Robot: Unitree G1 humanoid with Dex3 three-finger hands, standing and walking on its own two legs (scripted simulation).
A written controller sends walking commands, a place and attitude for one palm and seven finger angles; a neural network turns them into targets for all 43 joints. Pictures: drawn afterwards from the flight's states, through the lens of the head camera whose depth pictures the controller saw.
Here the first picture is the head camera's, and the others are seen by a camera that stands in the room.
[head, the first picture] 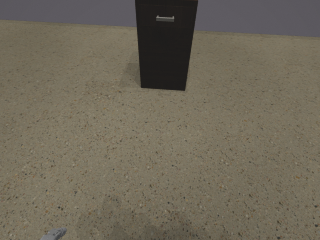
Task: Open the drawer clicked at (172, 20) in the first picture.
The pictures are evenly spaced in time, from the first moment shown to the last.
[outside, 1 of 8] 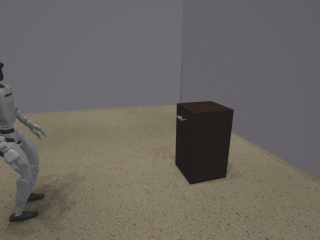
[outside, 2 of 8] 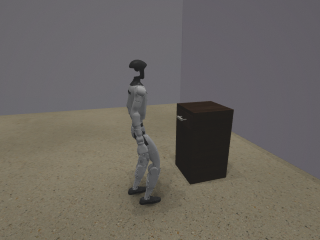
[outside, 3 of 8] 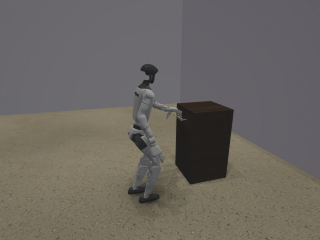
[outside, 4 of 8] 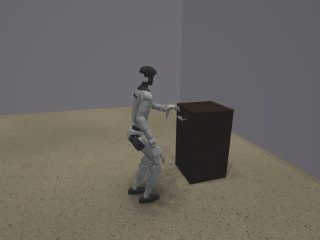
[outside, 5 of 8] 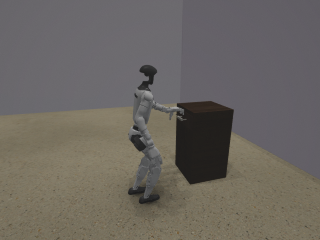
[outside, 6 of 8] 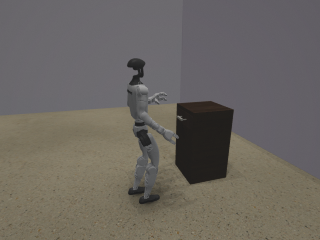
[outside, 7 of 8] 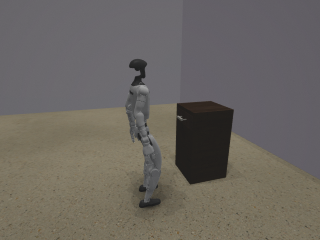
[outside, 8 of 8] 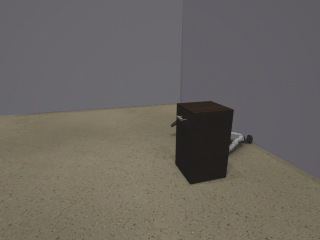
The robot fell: yes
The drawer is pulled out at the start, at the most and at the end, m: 0.00 0.00 0.00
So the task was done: no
